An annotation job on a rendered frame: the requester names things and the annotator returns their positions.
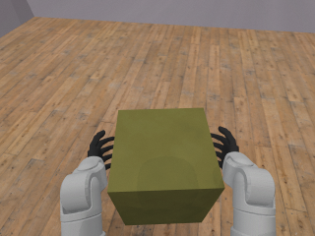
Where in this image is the right robot hand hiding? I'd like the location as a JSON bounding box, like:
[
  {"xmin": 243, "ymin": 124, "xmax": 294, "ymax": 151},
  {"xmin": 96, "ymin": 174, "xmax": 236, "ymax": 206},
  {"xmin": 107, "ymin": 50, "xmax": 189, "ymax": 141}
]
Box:
[{"xmin": 211, "ymin": 126, "xmax": 239, "ymax": 170}]

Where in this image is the carton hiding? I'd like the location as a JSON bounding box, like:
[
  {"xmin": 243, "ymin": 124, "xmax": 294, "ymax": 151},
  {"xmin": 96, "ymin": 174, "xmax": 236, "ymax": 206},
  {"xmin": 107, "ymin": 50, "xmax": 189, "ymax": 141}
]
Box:
[{"xmin": 107, "ymin": 107, "xmax": 225, "ymax": 226}]

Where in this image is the right robot forearm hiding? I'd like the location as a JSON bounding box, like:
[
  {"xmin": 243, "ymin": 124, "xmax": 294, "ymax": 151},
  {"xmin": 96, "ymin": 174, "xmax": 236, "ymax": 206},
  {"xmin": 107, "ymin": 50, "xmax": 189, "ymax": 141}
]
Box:
[{"xmin": 222, "ymin": 151, "xmax": 277, "ymax": 236}]

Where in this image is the left robot hand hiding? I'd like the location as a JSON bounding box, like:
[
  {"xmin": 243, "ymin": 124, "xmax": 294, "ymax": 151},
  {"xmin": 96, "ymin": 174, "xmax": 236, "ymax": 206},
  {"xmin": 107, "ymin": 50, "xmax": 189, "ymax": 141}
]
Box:
[{"xmin": 88, "ymin": 130, "xmax": 115, "ymax": 170}]

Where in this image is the left robot forearm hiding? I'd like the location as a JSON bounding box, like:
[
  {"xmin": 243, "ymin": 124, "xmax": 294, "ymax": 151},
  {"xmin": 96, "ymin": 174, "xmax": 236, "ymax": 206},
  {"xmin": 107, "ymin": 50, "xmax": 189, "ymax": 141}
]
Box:
[{"xmin": 60, "ymin": 156, "xmax": 108, "ymax": 236}]

